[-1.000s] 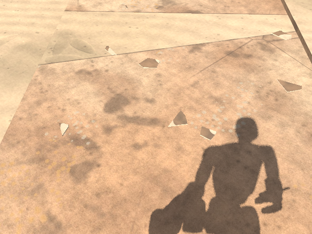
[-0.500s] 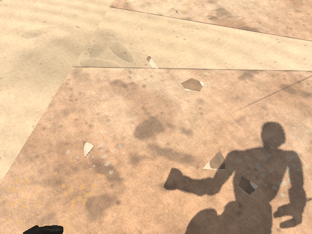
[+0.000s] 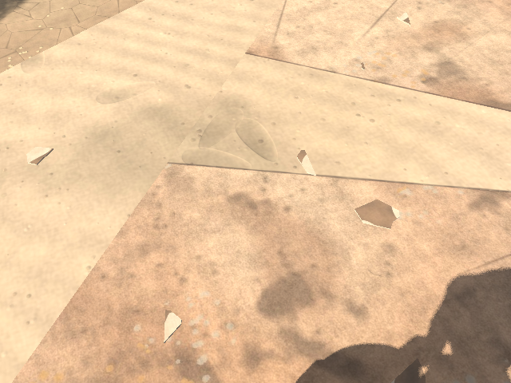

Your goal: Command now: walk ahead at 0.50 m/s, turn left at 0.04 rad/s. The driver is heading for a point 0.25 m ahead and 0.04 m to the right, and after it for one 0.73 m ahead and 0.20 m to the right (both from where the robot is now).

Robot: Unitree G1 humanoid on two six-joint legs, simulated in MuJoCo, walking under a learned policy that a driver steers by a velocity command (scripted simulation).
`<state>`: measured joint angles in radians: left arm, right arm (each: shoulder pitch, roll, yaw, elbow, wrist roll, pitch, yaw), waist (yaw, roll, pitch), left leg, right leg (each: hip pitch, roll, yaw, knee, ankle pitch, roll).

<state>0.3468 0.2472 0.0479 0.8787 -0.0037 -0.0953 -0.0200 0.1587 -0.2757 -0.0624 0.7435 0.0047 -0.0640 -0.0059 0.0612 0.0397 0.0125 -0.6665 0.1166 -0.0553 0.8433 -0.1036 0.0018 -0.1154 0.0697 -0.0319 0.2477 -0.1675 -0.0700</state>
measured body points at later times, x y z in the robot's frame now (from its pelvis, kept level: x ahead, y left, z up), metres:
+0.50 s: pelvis +0.27 +0.05 +0.00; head +0.29 +0.05 +0.45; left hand +0.46 +0.30 -0.11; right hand +0.27 -0.24 -0.12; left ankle +0.26 +0.16 -0.75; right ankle +0.33 -0.13 -0.67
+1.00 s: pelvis +0.50 -0.09 +0.00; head +0.53 -0.13 +0.45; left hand +0.71 +0.12 -0.11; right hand +0.54 -0.42 -0.10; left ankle +0.69 +0.04 -0.67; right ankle +0.47 -0.15 -0.75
